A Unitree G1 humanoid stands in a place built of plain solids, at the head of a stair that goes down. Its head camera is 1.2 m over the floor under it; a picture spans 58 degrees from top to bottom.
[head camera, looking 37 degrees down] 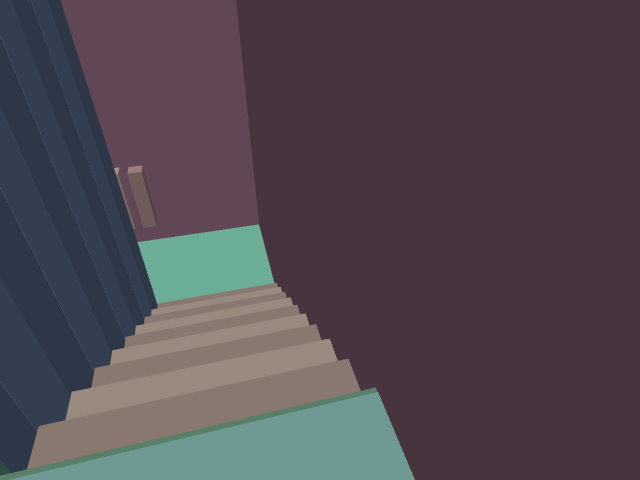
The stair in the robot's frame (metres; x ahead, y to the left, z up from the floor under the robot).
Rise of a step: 0.18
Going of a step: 0.26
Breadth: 1.10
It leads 15 degrees to the left of straight ahead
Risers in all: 10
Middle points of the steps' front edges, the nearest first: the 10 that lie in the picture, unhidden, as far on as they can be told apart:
0.68 0.35 0.00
0.93 0.42 -0.18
1.18 0.49 -0.36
1.44 0.55 -0.55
1.69 0.62 -0.73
1.94 0.68 -0.91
2.19 0.75 -1.09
2.44 0.82 -1.27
2.69 0.88 -1.46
2.95 0.95 -1.64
